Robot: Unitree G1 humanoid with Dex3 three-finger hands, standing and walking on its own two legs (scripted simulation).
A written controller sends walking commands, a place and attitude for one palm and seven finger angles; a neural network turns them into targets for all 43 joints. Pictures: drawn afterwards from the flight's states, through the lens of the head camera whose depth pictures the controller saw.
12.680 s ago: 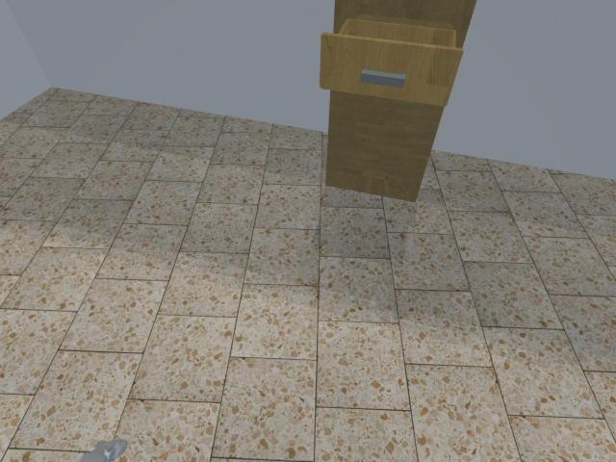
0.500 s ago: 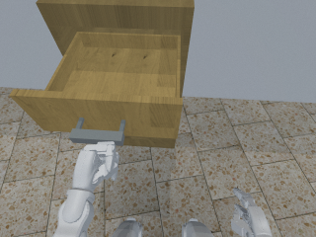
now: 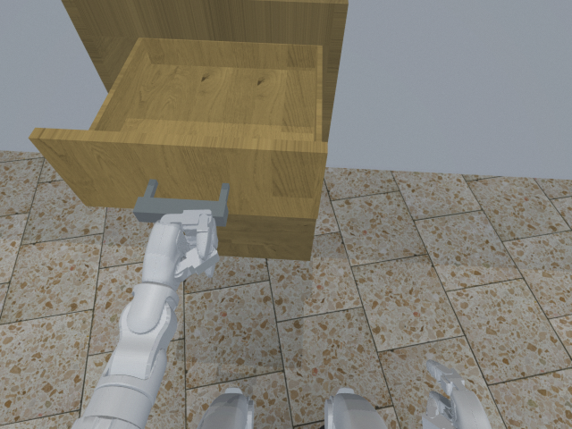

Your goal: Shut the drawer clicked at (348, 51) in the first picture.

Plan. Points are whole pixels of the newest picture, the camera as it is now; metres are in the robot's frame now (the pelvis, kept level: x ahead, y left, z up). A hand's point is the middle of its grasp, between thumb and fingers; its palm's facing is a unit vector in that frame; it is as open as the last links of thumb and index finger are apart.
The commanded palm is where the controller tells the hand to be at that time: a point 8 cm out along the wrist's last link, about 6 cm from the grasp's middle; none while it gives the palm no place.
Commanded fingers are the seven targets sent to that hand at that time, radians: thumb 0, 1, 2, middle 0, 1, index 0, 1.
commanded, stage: push the drawer shut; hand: left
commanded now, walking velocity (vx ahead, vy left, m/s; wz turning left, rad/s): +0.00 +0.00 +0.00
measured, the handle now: (185, 199) +0.43 +0.16 +0.05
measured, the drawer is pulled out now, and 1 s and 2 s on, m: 0.24 0.12 0.00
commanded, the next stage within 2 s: none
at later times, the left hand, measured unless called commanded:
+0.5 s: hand (221, 208) +0.41 +0.10 +0.05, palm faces -0.09 -1.00 -0.04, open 2.8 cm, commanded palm +0.40 +0.16 +0.05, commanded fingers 0.00 0.90 0.90 -1.40 -1.60 -1.40 -1.60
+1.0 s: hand (227, 180) +0.46 +0.10 +0.05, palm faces -0.07 -1.00 -0.04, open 3.0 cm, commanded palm +0.46 +0.16 +0.05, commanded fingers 0.00 0.90 0.90 -1.40 -1.60 -1.40 -1.60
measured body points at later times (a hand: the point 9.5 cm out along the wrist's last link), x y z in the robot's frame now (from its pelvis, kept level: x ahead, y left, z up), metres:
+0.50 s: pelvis +0.00 +0.01 +0.00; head +0.09 +0.01 +0.44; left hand +0.41 +0.16 +0.05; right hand +0.09 -0.25 -0.12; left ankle +0.02 +0.12 -0.66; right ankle +0.03 -0.11 -0.66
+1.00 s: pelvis -0.01 +0.01 +0.00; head +0.11 +0.01 +0.43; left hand +0.46 +0.15 +0.05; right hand +0.04 -0.25 -0.13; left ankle +0.02 +0.12 -0.66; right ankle +0.03 -0.11 -0.66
